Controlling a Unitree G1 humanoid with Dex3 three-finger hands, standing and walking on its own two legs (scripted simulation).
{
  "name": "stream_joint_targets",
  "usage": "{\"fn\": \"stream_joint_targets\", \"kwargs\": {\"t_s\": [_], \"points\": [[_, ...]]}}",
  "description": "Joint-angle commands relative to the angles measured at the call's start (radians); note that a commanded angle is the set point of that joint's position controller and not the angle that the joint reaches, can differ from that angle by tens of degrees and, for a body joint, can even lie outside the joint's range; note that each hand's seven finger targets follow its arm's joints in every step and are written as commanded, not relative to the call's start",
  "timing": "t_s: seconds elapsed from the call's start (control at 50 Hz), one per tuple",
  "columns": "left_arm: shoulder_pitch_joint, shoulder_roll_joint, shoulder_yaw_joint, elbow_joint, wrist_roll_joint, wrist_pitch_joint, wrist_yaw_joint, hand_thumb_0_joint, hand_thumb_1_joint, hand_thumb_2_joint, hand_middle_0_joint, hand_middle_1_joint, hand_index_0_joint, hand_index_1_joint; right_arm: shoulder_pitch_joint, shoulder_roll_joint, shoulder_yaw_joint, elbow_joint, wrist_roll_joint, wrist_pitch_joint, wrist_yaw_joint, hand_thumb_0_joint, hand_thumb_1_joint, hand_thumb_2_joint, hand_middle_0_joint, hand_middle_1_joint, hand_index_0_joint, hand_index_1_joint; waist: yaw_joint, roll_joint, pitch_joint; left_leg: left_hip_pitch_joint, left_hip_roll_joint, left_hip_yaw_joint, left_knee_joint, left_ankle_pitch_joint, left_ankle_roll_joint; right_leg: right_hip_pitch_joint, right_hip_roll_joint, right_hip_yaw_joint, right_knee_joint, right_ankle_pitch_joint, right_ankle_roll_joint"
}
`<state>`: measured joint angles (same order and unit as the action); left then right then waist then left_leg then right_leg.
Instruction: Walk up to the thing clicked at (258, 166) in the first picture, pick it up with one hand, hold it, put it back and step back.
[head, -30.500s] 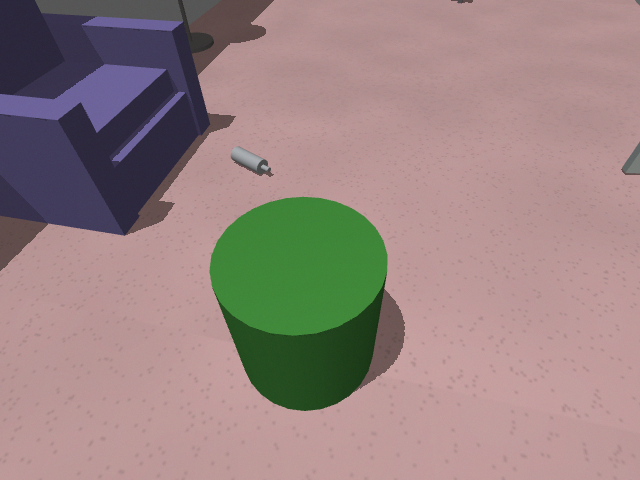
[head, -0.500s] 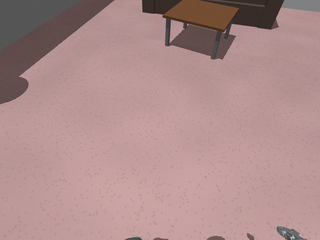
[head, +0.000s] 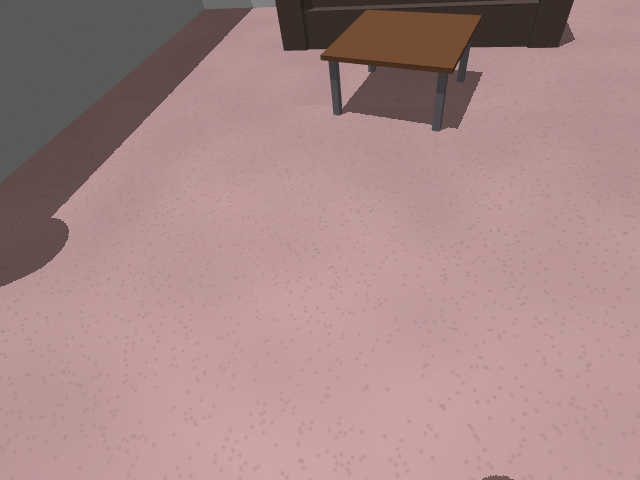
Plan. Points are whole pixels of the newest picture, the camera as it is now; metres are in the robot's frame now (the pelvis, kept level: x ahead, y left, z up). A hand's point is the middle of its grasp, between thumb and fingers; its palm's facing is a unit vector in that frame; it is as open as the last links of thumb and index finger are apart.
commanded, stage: walk up
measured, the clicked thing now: out of the picture -0.71 +1.21 -0.72
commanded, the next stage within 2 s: none
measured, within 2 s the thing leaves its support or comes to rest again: neither
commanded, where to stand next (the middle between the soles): +0.26 +0.07 m, yaw -1 degrees
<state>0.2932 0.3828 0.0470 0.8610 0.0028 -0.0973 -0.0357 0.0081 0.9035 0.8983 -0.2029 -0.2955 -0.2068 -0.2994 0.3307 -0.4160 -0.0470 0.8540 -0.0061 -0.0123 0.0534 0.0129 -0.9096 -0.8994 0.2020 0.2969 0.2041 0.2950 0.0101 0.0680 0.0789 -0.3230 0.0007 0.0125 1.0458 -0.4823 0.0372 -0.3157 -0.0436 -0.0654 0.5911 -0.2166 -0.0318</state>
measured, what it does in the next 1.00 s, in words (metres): walks ahead: left foot, then right foot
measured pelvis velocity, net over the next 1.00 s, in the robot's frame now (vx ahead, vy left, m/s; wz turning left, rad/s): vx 0.19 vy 0.06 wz -0.04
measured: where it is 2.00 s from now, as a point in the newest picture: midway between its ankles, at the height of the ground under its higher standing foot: outside the picture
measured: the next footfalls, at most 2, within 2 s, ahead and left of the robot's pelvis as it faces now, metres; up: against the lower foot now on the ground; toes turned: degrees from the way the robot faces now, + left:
left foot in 0.32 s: +0.23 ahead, +0.20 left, +0.00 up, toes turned +0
right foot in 0.78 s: +0.31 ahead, -0.05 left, +0.00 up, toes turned -3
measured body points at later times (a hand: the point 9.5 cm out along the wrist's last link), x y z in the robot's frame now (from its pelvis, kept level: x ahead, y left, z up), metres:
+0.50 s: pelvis +0.13 +0.08 +0.00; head +0.14 +0.11 +0.45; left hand +0.18 +0.41 -0.13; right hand +0.19 -0.24 -0.08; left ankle +0.18 +0.19 -0.73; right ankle +0.14 -0.07 -0.66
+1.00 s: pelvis +0.19 +0.06 +0.00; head +0.22 +0.05 +0.44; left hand +0.31 +0.35 -0.12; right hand +0.25 -0.24 -0.14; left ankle +0.19 +0.20 -0.73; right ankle +0.27 -0.05 -0.73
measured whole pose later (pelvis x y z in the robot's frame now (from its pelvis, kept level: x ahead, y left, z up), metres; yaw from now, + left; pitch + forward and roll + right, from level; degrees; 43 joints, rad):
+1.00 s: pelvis +0.19 +0.06 +0.00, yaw -2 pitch -3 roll +2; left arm 0.10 0.34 0.00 0.94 0.01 -0.01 -0.01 0.01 0.90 0.90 -0.20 -0.30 -0.21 -0.30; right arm 0.18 -0.36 0.00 0.96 0.01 -0.02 0.00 0.01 -0.91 -0.90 0.20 0.30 0.21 0.30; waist 0.00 0.00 0.13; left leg -0.23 0.01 0.04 0.61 -0.32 -0.01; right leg -0.38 -0.03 -0.01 0.63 -0.19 -0.02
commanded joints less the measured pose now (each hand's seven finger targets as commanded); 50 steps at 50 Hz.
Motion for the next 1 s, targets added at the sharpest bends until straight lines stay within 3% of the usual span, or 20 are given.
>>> {"fn": "stream_joint_targets", "kwargs": {"t_s": [0.0, 0.06, 0.2, 0.28, 0.3, 0.32, 0.34, 0.36, 0.38, 0.44, 0.52, 0.62, 0.7, 0.74, 0.76, 0.78, 0.8, 0.82, 0.94, 0.98], "points": [[0.076, 0.294, 0.079, -0.052, -0.008, -0.022, 0.035, 0.000, 0.900, 0.900, -0.200, -0.300, -0.200, -0.300, 0.031, -0.190, -0.063, -0.067, 0.005, -0.027, -0.005, 0.000, -0.900, -0.900, 0.200, 0.300, 0.200, 0.300, 0.007, -0.199, -0.022, -0.239, 0.071, -0.100, 0.024, 0.111, -0.010, 0.177, -0.242, 0.320, -0.316, 0.039, -0.171], [0.053, 0.292, 0.078, -0.072, -0.002, -0.024, 0.031, 0.000, 0.900, 0.900, -0.200, -0.300, -0.200, -0.300, 0.024, -0.176, -0.067, -0.059, -0.005, -0.017, 0.010, 0.000, -0.900, -0.900, 0.200, 0.300, 0.200, 0.300, 0.002, -0.213, -0.005, -0.198, 0.078, -0.057, -0.089, 0.175, -0.038, 0.099, -0.209, 0.205, -0.339, -0.003, -0.182], [0.034, 0.332, 0.090, -0.090, 0.011, -0.020, 0.020, 0.000, 0.900, 0.900, -0.200, -0.300, -0.200, -0.300, -0.077, -0.175, -0.081, -0.078, -0.017, -0.031, 0.035, 0.000, -0.900, -0.900, 0.200, 0.300, 0.200, 0.300, 0.018, -0.233, 0.006, -0.083, 0.103, 0.001, -0.371, 0.255, -0.047, 0.018, -0.216, 0.168, -0.327, -0.259, -0.167], [0.002, 0.315, 0.074, -0.089, 0.010, -0.003, 0.019, 0.000, 0.900, 0.900, -0.200, -0.300, -0.200, -0.300, 0.023, -0.191, -0.097, -0.036, -0.024, -0.047, 0.023, 0.000, -0.900, -0.900, 0.200, 0.300, 0.200, 0.300, -0.064, -0.148, -0.034, 0.162, 0.049, 0.063, -0.477, 0.230, -0.021, -0.099, -0.191, 0.132, -0.147, -0.249, -0.131], [0.030, 0.265, 0.056, -0.090, 0.021, 0.003, 0.019, 0.000, 0.900, 0.900, -0.200, -0.300, -0.200, -0.300, 0.115, -0.224, -0.110, -0.001, -0.025, -0.054, 0.012, 0.000, -0.900, -0.900, 0.200, 0.300, 0.200, 0.300, -0.103, -0.017, -0.087, 0.308, 0.038, 0.018, -0.494, 0.147, -0.005, -0.173, -0.154, 0.104, 0.049, -0.211, -0.102], [0.085, 0.180, 0.029, -0.089, 0.012, 0.006, 0.016, 0.000, 0.900, 0.900, -0.200, -0.300, -0.200, -0.300, 0.175, -0.294, -0.128, 0.005, -0.031, -0.062, -0.002, 0.000, -0.900, -0.900, 0.200, 0.300, 0.200, 0.300, -0.119, 0.250, -0.103, 0.362, 0.200, -0.242, -0.691, -0.107, 0.042, -0.271, -0.036, -0.015, 0.377, -0.191, -0.047], [0.109, 0.162, 0.021, -0.079, -0.006, 0.014, 0.022, 0.000, 0.900, 0.900, -0.200, -0.300, -0.200, -0.300, 0.130, -0.341, -0.127, -0.034, -0.029, -0.069, -0.009, 0.000, -0.900, -0.900, 0.200, 0.300, 0.200, 0.300, -0.085, 0.269, -0.042, 0.325, 0.368, -0.605, -0.850, -0.222, 0.100, -0.434, 0.091, 0.034, 0.517, -0.278, -0.013], [0.089, 0.269, 0.046, -0.060, 0.002, 0.023, 0.035, 0.000, 0.900, 0.900, -0.200, -0.300, -0.200, -0.300, 0.091, -0.361, -0.133, -0.048, -0.002, -0.064, -0.007, 0.000, -0.900, -0.900, 0.200, 0.300, 0.200, 0.300, -0.088, 0.174, -0.017, 0.245, 0.423, -0.645, -0.853, -0.247, 0.172, -0.401, 0.015, 0.113, 0.569, -0.305, -0.029], [0.064, 0.289, 0.048, -0.059, 0.001, 0.022, 0.037, 0.000, 0.900, 0.900, -0.200, -0.300, -0.200, -0.300, 0.062, -0.336, -0.123, -0.052, 0.002, -0.061, -0.011, 0.000, -0.900, -0.900, 0.200, 0.300, 0.200, 0.300, -0.065, 0.125, 0.036, 0.160, 0.406, -0.591, -0.847, -0.184, 0.183, -0.387, -0.012, 0.145, 0.588, -0.258, -0.029], [0.107, 0.267, 0.054, -0.004, -0.014, 0.025, 0.020, 0.000, 0.900, 0.900, -0.200, -0.300, -0.200, -0.300, 0.005, -0.238, -0.082, -0.066, -0.002, -0.081, -0.023, 0.000, -0.900, -0.900, 0.200, 0.300, 0.200, 0.300, -0.020, 0.096, 0.046, 0.127, 0.257, -0.250, -0.807, 0.191, 0.083, -0.284, -0.037, 0.175, 0.483, -0.108, -0.013], [0.099, 0.229, 0.045, 0.005, -0.004, 0.050, 0.013, 0.000, 0.900, 0.900, -0.200, -0.300, -0.200, -0.300, 0.005, -0.232, -0.077, -0.074, 0.002, -0.088, -0.037, 0.000, -0.900, -0.900, 0.200, 0.300, 0.200, 0.300, -0.015, 0.088, 0.003, 0.160, 0.261, -0.145, -0.789, 0.393, 0.136, -0.239, -0.024, 0.146, 0.396, -0.052, 0.023], [-0.006, 0.164, 0.027, -0.018, -0.005, 0.057, 0.024, 0.000, 0.900, 0.900, -0.200, -0.300, -0.200, -0.300, -0.004, -0.207, -0.058, -0.066, -0.002, -0.078, -0.060, 0.000, -0.900, -0.900, 0.200, 0.300, 0.200, 0.300, -0.014, 0.059, -0.007, 0.137, 0.259, 0.001, -0.652, 0.935, 0.149, -0.114, -0.017, 0.077, 0.184, 0.014, 0.017], [-0.009, 0.156, 0.028, 0.020, -0.005, 0.057, 0.035, 0.000, 0.900, 0.900, -0.200, -0.300, -0.200, -0.300, -0.046, -0.212, -0.056, -0.061, 0.011, -0.049, -0.064, 0.000, -0.900, -0.900, 0.200, 0.300, 0.200, 0.300, -0.003, 0.053, -0.066, 0.098, 0.246, -0.008, -0.536, 0.777, 0.134, 0.044, 0.014, 0.038, 0.038, 0.068, 0.002], [0.012, 0.187, 0.036, 0.044, 0.002, 0.048, 0.040, 0.000, 0.900, 0.900, -0.200, -0.300, -0.200, -0.300, -0.067, -0.176, -0.038, -0.059, 0.021, -0.035, -0.063, 0.000, -0.900, -0.900, 0.200, 0.300, 0.200, 0.300, 0.021, -0.023, -0.104, 0.064, 0.184, 0.012, -0.421, 0.580, 0.075, 0.165, 0.019, 0.057, -0.094, 0.177, -0.021], [0.015, 0.234, 0.048, 0.043, 0.007, 0.041, 0.045, 0.000, 0.900, 0.900, -0.200, -0.300, -0.200, -0.300, -0.041, -0.138, -0.025, -0.053, 0.025, -0.033, -0.062, 0.000, -0.900, -0.900, 0.200, 0.300, 0.200, 0.300, 0.022, -0.136, -0.153, 0.026, 0.146, 0.032, -0.333, 0.410, 0.041, 0.238, -0.068, 0.159, -0.130, 0.333, -0.046], [-0.015, 0.275, 0.054, 0.026, 0.009, 0.036, 0.048, 0.000, 0.900, 0.900, -0.200, -0.300, -0.200, -0.300, -0.001, -0.099, -0.008, -0.046, 0.027, -0.030, -0.063, 0.000, -0.900, -0.900, 0.200, 0.300, 0.200, 0.300, 0.008, -0.270, -0.183, -0.026, 0.062, 0.057, -0.238, 0.112, -0.002, 0.248, -0.233, 0.397, -0.181, 0.406, -0.113], [-0.068, 0.269, 0.043, 0.017, 0.001, 0.041, 0.048, 0.000, 0.900, 0.900, -0.200, -0.300, -0.200, -0.300, -0.007, -0.123, -0.013, -0.026, 0.024, -0.013, -0.071, 0.000, -0.900, -0.900, 0.200, 0.300, 0.200, 0.300, 0.003, -0.235, -0.167, -0.022, 0.021, 0.009, -0.204, -0.144, -0.009, 0.184, -0.296, 0.469, -0.194, 0.335, -0.221], [-0.108, 0.284, 0.044, 0.015, 0.004, 0.050, 0.049, 0.000, 0.900, 0.900, -0.200, -0.300, -0.200, -0.300, -0.017, -0.149, -0.022, 0.001, 0.018, -0.007, -0.078, 0.000, -0.900, -0.900, 0.200, 0.300, 0.200, 0.300, 0.002, -0.258, -0.141, 0.012, 0.037, -0.003, -0.219, -0.188, -0.010, 0.107, -0.305, 0.491, -0.196, 0.228, -0.238], [-0.205, 0.214, 0.018, 0.024, 0.005, 0.073, 0.045, 0.000, 0.900, 0.900, -0.200, -0.300, -0.200, -0.300, -0.020, -0.145, -0.011, 0.104, 0.011, -0.018, -0.071, 0.000, -0.900, -0.900, 0.200, 0.300, 0.200, 0.300, -0.030, -0.233, -0.178, 0.180, 0.028, -0.004, -0.546, 0.231, -0.020, 0.040, -0.151, 0.271, -0.152, 0.107, -0.093], [-0.229, 0.177, 0.011, 0.041, -0.008, 0.081, 0.039, 0.000, 0.900, 0.900, -0.200, -0.300, -0.200, -0.300, -0.095, -0.175, -0.014, 0.107, -0.006, -0.029, -0.073, 0.000, -0.900, -0.900, 0.200, 0.300, 0.200, 0.300, -0.013, -0.144, -0.157, 0.153, 0.110, -0.122, -0.639, 0.200, 0.002, 0.012, -0.111, 0.230, -0.162, -0.009, -0.033]]}}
